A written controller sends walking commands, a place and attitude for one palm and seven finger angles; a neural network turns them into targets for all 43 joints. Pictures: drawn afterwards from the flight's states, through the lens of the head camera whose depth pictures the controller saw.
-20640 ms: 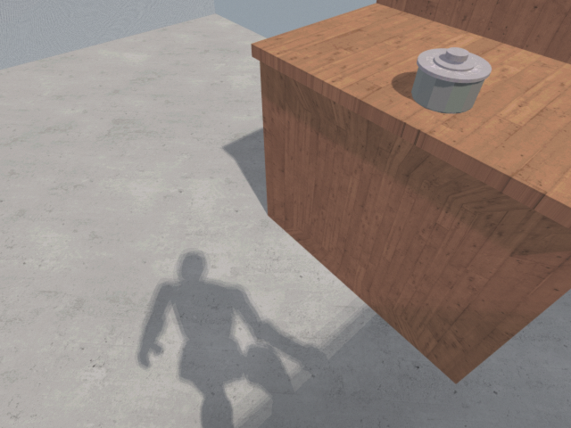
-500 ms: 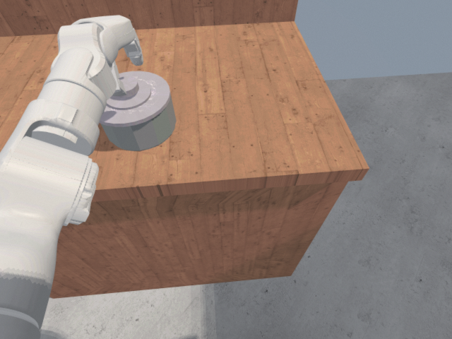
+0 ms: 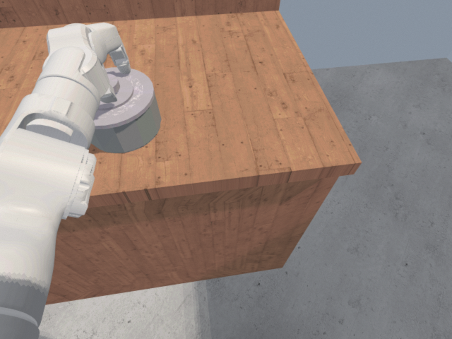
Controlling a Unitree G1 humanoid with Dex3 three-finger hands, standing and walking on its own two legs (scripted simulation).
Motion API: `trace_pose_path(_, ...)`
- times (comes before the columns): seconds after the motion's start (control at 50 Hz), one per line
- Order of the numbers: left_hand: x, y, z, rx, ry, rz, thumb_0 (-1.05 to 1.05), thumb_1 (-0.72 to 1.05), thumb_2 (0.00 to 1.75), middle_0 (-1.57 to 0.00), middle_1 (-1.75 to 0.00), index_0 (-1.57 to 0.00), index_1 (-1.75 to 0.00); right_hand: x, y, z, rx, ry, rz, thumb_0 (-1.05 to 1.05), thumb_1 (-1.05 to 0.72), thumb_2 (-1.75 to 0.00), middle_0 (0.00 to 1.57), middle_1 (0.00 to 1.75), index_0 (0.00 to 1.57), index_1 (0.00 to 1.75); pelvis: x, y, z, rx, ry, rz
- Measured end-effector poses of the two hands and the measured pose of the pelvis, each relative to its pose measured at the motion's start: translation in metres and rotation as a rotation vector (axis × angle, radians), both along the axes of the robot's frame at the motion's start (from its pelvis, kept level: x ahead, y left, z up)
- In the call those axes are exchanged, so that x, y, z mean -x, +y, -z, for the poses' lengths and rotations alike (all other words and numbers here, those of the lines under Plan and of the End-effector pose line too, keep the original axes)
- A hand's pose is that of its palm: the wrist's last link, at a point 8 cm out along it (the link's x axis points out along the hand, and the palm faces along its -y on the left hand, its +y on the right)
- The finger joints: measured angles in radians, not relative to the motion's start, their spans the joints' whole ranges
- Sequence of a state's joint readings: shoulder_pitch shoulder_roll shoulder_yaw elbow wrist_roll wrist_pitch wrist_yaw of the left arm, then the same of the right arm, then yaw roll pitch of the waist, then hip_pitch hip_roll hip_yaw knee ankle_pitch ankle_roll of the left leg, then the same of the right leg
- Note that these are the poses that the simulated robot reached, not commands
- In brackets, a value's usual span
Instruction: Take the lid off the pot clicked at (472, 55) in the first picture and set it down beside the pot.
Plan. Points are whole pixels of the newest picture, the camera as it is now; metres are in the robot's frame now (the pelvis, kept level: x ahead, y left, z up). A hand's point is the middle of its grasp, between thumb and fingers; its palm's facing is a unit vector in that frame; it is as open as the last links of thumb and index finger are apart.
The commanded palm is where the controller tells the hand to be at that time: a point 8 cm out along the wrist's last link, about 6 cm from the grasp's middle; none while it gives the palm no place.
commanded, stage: lower the open fingers around the knob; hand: left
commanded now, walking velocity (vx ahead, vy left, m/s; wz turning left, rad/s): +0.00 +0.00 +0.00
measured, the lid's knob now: (105, 85) +0.53 +0.16 +0.16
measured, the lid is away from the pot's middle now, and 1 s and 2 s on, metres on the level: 0.01 0.01 0.00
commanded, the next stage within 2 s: close the fingers and squeeze the knob in 0.36 s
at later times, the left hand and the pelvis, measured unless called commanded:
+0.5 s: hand (102, 84) +0.51 +0.16 +0.18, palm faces -0.38 -0.09 -0.92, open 10.5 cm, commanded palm +0.51 +0.15 +0.23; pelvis -0.01 +0.00 +0.00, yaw +1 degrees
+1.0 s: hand (100, 82) +0.51 +0.16 +0.18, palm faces -0.38 -0.09 -0.92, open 9.3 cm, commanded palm +0.51 +0.16 +0.23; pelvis +0.00 +0.00 +0.00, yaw +1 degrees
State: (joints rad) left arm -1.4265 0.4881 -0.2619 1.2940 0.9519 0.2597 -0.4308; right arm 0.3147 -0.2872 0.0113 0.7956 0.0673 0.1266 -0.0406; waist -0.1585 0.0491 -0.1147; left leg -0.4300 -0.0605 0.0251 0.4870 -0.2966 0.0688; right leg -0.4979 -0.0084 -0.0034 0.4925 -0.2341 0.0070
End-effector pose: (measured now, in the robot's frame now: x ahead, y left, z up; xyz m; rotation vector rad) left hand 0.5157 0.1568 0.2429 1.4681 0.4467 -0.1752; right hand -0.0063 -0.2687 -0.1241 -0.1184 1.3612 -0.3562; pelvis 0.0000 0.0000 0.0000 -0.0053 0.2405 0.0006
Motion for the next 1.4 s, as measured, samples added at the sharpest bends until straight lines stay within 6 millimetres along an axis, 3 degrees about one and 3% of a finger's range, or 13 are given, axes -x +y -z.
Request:
trace_pose_path(0.32,0.011,0.003,0.005,-0.026,-0.014,0.02,0.0,-0.2,1.19,-0.68,-0.16,-0.7,-0.17,-0.031,0.004,0.001,-0.015,-0.055,-0.046,0.0,-0.91,-0.9,0.2,0.3,0.2,0.3,0.004,0.002,0.002,0.002,-0.007,-0.017)
trace_pose_path(0.48,0.008,0.002,0.005,-0.02,0.0,-0.005,0.0,-0.2,1.19,-0.68,-0.16,-0.71,-0.18,-0.029,0.005,0.003,-0.012,-0.049,-0.041,0.0,-0.91,-0.9,0.2,0.3,0.2,0.3,0.006,0.001,0.003,0.001,0.003,-0.016)
trace_pose_path(0.7,0.003,0.003,0.006,-0.009,0.007,-0.007,0.0,-0.1,1.04,-0.51,-0.62,-0.55,-0.63,-0.005,0.001,0.003,-0.003,0.01,-0.009,0.0,-0.91,-0.9,0.2,0.3,0.2,0.3,0.003,0.0,0.004,0.003,0.01,-0.01)
trace_pose_path(0.84,0.004,0.004,0.005,-0.012,0.003,0.002,-0.01,-0.06,1.0,-0.47,-0.79,-0.51,-0.81,-0.002,0.0,0.002,-0.005,0.015,-0.005,0.0,-0.91,-0.9,0.2,0.3,0.2,0.3,0.002,-0.001,0.004,0.005,0.006,-0.01)
trace_pose_path(1.18,0.007,0.002,0.003,-0.029,0.001,-0.007,0.0,0.14,0.93,-0.54,-0.98,-0.57,-1.0,-0.021,0.002,0.004,-0.012,-0.025,-0.03,0.0,-0.91,-0.9,0.2,0.3,0.2,0.3,0.004,0.0,0.004,0.004,0.006,-0.016)
trace_pose_path(1.4,0.008,0.0,0.002,-0.029,0.01,-0.006,0.0,0.22,0.81,-0.58,-1.0,-0.65,-1.03,-0.02,0.003,0.004,-0.015,-0.02,-0.033,0.0,-0.91,-0.9,0.2,0.3,0.2,0.3,0.004,-0.001,0.004,0.003,0.006,-0.018)
